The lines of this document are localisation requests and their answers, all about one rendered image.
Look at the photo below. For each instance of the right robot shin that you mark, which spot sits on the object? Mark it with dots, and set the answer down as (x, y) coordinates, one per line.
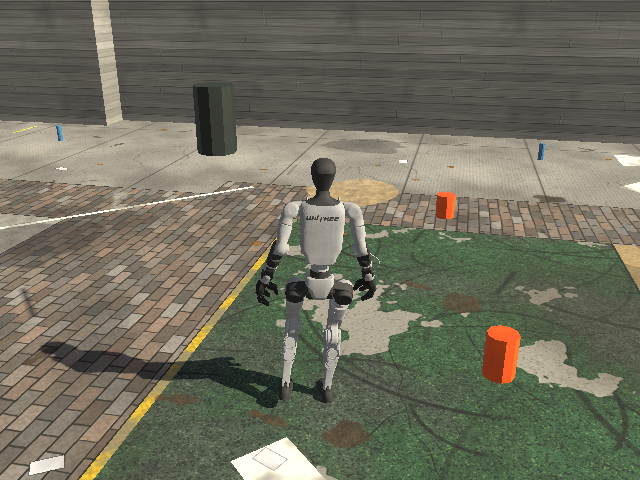
(330, 359)

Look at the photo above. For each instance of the robot left hand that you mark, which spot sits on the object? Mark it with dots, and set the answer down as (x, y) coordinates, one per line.
(260, 291)

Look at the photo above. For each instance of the robot left upper arm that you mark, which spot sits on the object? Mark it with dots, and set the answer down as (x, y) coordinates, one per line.
(290, 211)

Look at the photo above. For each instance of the robot left forearm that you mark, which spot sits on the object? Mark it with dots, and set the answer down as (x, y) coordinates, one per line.
(270, 266)

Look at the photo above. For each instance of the humanoid robot torso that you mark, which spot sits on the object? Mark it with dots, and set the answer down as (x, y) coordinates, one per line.
(321, 238)

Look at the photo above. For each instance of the robot right hand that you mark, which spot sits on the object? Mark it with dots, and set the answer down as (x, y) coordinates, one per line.
(371, 285)

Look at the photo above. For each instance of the robot right upper arm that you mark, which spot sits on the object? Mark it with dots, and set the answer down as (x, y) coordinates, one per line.
(353, 212)

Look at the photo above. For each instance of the robot right forearm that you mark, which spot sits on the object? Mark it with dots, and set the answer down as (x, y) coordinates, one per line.
(365, 264)

